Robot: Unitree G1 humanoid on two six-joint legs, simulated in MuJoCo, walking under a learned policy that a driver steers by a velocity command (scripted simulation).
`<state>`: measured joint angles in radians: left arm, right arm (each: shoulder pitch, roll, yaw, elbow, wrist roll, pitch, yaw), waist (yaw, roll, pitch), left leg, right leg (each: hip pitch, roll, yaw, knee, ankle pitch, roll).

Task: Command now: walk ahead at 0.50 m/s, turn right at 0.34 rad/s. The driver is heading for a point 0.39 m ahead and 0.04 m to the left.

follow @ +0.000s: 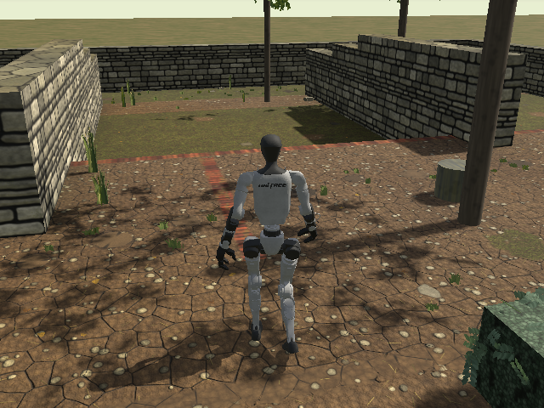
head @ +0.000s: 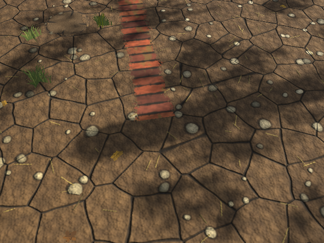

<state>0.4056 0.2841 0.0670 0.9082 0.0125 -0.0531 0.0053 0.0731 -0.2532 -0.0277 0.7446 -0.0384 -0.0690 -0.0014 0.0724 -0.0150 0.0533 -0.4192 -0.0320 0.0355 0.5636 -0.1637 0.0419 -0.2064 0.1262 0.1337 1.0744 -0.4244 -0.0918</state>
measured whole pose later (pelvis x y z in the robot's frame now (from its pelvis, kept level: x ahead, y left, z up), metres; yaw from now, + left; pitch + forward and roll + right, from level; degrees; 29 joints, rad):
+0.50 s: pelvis +0.24 -0.04 +0.01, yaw -2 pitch +1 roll +1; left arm 0.06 0.21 0.01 0.80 0.02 -0.08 -0.01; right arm 0.40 -0.22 -0.03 0.95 0.01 -0.05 -0.01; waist -0.06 0.01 0.06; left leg -0.23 -0.02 0.00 0.97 -0.50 0.02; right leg -0.39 0.02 -0.06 0.53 -0.16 -0.08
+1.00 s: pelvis +0.30 -0.04 +0.02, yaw -2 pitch -2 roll +0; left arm 0.28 0.18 0.01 1.04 0.01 -0.02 0.03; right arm 0.27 -0.17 0.00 1.06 -0.01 -0.01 -0.03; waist 0.01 0.00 0.02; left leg -0.16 0.01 0.02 0.41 -0.22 0.00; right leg -0.18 0.05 -0.07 0.38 -0.17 -0.07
